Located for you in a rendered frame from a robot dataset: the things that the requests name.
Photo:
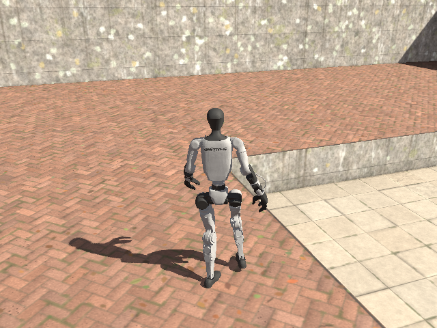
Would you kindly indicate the robot left foot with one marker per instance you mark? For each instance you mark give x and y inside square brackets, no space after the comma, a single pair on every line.
[209,282]

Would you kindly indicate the left robot forearm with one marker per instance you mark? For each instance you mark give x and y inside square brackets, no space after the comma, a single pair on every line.
[188,177]

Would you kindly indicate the right robot forearm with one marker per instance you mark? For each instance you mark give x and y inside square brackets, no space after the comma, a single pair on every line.
[254,182]

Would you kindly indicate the robot left hand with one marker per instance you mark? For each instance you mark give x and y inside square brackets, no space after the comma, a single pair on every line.
[191,186]

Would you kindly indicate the left robot shin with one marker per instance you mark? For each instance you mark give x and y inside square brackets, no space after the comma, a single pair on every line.
[209,253]

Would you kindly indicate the right robot upper arm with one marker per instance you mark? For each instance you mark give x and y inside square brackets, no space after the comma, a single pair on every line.
[238,144]

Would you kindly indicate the robot right hand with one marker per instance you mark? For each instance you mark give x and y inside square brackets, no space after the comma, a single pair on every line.
[264,201]

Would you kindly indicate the left robot upper arm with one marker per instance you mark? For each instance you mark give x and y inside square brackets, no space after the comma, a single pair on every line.
[192,155]

